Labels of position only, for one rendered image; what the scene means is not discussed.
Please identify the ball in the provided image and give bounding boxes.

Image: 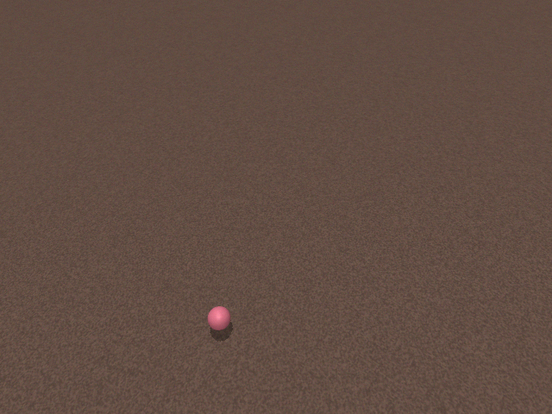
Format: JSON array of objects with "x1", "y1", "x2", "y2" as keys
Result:
[{"x1": 207, "y1": 306, "x2": 230, "y2": 330}]

